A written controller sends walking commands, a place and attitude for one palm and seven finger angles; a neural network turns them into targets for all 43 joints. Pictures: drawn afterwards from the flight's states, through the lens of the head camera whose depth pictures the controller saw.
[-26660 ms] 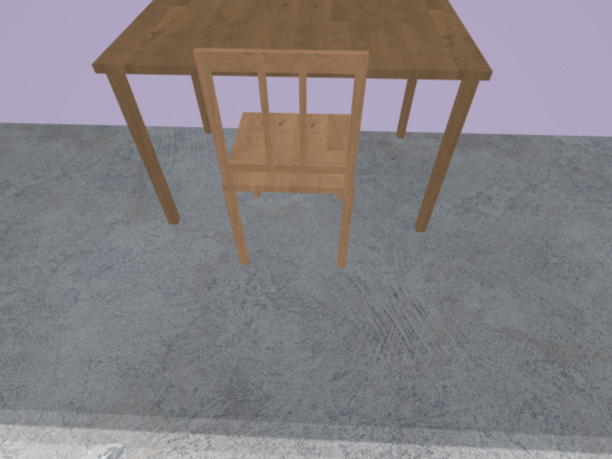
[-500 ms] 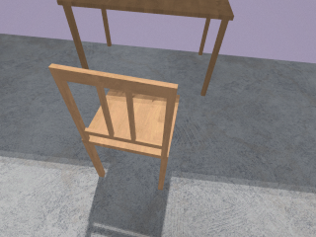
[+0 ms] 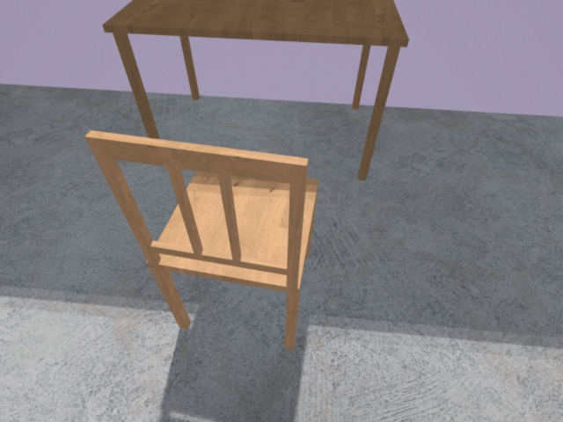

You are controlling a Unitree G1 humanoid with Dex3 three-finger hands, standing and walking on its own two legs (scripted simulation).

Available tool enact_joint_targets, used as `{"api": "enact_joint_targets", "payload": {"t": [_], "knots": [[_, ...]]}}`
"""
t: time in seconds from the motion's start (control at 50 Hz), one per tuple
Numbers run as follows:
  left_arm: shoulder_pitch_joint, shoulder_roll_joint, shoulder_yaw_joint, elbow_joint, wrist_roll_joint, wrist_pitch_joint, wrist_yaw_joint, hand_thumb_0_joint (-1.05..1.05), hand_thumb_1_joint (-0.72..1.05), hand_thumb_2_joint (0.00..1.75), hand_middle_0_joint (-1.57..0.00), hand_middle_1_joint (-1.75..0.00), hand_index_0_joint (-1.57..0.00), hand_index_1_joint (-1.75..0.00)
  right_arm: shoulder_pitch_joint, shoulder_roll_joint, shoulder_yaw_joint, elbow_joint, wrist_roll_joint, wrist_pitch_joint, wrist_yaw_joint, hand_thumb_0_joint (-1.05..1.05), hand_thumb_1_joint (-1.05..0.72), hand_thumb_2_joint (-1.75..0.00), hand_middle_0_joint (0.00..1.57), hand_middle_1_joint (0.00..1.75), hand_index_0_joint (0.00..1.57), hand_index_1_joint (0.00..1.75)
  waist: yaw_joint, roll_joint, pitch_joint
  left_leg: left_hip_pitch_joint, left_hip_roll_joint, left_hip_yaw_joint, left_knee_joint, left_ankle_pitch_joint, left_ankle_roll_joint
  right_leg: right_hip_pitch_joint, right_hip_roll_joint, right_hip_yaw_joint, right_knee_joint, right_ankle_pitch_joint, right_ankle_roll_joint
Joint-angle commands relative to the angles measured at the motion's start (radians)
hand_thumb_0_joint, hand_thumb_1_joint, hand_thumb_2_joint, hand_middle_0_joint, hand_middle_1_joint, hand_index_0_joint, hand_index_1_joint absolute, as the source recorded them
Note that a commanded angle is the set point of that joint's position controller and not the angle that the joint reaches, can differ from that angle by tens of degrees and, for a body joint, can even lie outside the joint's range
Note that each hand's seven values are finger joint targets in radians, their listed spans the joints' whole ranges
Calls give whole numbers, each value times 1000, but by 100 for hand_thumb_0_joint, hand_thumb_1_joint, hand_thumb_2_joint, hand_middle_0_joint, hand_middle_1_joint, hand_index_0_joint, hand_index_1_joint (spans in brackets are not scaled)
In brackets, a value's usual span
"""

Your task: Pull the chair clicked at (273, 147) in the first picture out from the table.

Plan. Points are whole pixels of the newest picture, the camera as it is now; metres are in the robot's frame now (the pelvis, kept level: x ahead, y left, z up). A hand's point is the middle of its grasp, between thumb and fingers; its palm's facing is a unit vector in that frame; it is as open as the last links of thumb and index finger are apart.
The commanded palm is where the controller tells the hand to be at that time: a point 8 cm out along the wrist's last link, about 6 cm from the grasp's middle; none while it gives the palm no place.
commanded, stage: let the arm hang, fingers relaxed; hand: left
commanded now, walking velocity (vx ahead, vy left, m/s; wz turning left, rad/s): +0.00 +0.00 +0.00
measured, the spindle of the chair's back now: (187, 213) +0.55 +0.25 -0.10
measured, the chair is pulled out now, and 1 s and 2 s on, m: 0.71 0.71 0.71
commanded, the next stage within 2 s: look to check the result in 0.14 s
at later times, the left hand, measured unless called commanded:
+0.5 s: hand out of the picture +0.00 +0.15 -0.17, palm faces +0.05 -0.98 -0.18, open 7.4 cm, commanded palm none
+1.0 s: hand out of the picture -0.01 +0.14 -0.17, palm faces +0.05 -0.98 -0.17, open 7.4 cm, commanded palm none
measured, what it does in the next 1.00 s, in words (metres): stands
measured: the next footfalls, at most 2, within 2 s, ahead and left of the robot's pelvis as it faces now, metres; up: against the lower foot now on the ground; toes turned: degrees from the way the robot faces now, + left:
none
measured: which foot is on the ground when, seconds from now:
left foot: down 0.00-1.00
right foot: down 0.00-1.00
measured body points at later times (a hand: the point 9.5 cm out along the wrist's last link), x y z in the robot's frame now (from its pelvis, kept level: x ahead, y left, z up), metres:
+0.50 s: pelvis +0.01 -0.01 +0.00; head +0.02 -0.02 +0.45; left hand +0.00 +0.20 -0.15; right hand -0.02 -0.21 -0.16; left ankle +0.04 +0.13 -0.74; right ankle -0.01 -0.10 -0.74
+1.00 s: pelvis +0.01 -0.01 +0.00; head +0.02 -0.02 +0.45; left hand -0.01 +0.19 -0.16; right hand -0.02 -0.22 -0.16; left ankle +0.04 +0.13 -0.74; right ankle -0.01 -0.10 -0.74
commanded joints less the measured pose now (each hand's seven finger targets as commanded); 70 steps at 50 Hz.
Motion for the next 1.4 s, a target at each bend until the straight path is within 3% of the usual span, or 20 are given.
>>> {"api": "enact_joint_targets", "payload": {"t": [0.0, 0.02, 0.1, 0.14, 0.3, 0.42, 0.6, 0.64, 0.7, 0.78, 1.04, 1.16, 1.22, 1.3, 1.32, 1.38], "knots": [[91, 117, 26, -25, 1, -9, 8, 0, 90, 90, -20, -30, -20, -30, 91, -79, -14, -17, 2, -7, -3, 0, -90, -90, 20, 30, 20, 30, -1, 0, 99, -11, 68, -71, -81, 4, 57, -79, -106, 110, -127, 26, -42], [92, 110, 26, -21, 1, -9, 7, 0, 90, 90, -20, -30, -20, -30, 91, -73, -15, -16, 2, -6, -4, 0, -90, -90, 20, 30, 20, 30, 1, 3, 117, -14, 68, -67, -84, -8, 58, -88, -102, 104, -134, 17, -43], [88, 111, 30, -30, 0, -13, 7, 0, 90, 90, -20, -30, -20, -30, 95, -81, -16, -18, 2, -11, -5, 0, -90, -90, 20, 30, 20, 30, -3, 4, 56, 19, 71, -70, -71, 56, 57, -53, -106, 108, -119, 76, -41], [85, 108, 28, -30, 0, -11, 7, 0, 90, 90, -20, -30, -20, -30, 89, -81, -16, -17, 2, -10, -6, 0, -90, -90, 20, 30, 20, 30, -1, 11, 86, 10, 73, -71, -77, 53, 58, -64, -104, 105, -123, 76, -41], [78, 116, 31, -31, -1, -12, 6, 0, 90, 90, -20, -30, -20, -30, 93, -89, -13, -12, 3, -14, -8, 0, -90, -90, 20, 30, 20, 30, -1, -6, 54, 32, 78, -75, -80, 99, 60, -32, -104, 102, -117, 113, -38], [67, 115, 29, -32, -2, -12, 7, 0, 90, 90, -20, -30, -20, -30, 88, -84, -14, -9, 4, -7, -6, 0, -90, -90, 20, 30, 20, 30, -2, -25, 92, 25, 75, -67, -81, 64, 57, -52, -102, 101, -133, 82, -41], [68, 120, 31, -32, -3, -14, 7, 0, 90, 90, -20, -30, -20, -30, 87, -88, -13, -3, 4, -9, -7, 0, -90, -90, 20, 30, 20, 30, -3, -5, 60, 48, 77, -61, -69, 112, 53, -33, -107, 108, -126, 129, -40], [70, 119, 30, -31, -2, -13, 7, 0, 90, 90, -20, -30, -20, -30, 82, -86, -14, -4, 4, -6, -7, 0, -90, -90, 20, 30, 20, 30, -2, -15, 95, 30, 75, -58, -72, 84, 51, -46, -106, 110, -135, 109, -40], [73, 118, 30, -30, -3, -15, 7, 0, 90, 90, -20, -30, -20, -30, 85, -85, -14, -1, 4, -6, -7, 0, -90, -90, 20, 30, 20, 30, -3, -26, 67, 45, 74, -56, -63, 90, 51, -33, -111, 113, -138, 114, -42], [66, 117, 30, -30, -3, -12, 6, 0, 90, 90, -20, -30, -20, -30, 87, -87, -13, 0, 3, -5, -8, 0, -90, -90, 20, 30, 20, 30, -4, 2, 86, 36, 76, -61, -74, 78, 50, -42, -104, 110, -136, 92, -43], [72, 114, 31, -25, -3, -11, 5, 0, 90, 90, -20, -30, -20, -30, 87, -82, -14, 0, 2, -3, -9, 0, -90, -90, 20, 30, 20, 30, -2, -9, 86, 36, 74, -65, -77, 55, 51, -45, -104, 108, -140, 64, -44], [73, 113, 31, -25, -4, -14, 6, 0, 90, 90, -20, -30, -20, -30, 91, -83, -13, 2, 5, -8, -12, 0, -90, -90, 20, 30, 20, 30, -2, -11, 59, 54, 79, -61, -67, 131, 52, -19, -107, 106, -123, 147, -42], [74, 108, 30, -22, -3, -12, 6, 0, 90, 90, -20, -30, -20, -30, 82, -77, -12, 2, 6, -5, -13, 0, -90, -90, 20, 30, 20, 30, 0, -10, 101, 42, 78, -59, -70, 102, 52, -41, -104, 103, -136, 118, -43], [74, 113, 31, -22, -4, -12, 5, 0, 90, 90, -20, -30, -20, -30, 87, -82, -13, 1, 4, -4, -11, 0, -90, -90, 20, 30, 20, 30, -3, -5, 84, 45, 75, -60, -72, 82, 50, -35, -106, 110, -138, 95, -43], [71, 109, 30, -21, -4, -11, 6, 0, 90, 90, -20, -30, -20, -30, 86, -78, -12, 2, 5, -2, -12, 0, -90, -90, 20, 30, 20, 30, -2, -18, 109, 34, 76, -62, -77, 64, 52, -50, -101, 105, -143, 77, -44], [75, 110, 31, -23, -3, -12, 5, 0, 90, 90, -20, -30, -20, -30, 85, -83, -13, -1, 3, -3, -11, 0, -90, -90, 20, 30, 20, 30, -3, -15, 80, 48, 77, -60, -75, 70, 51, -40, -103, 110, -136, 85, -43]]}}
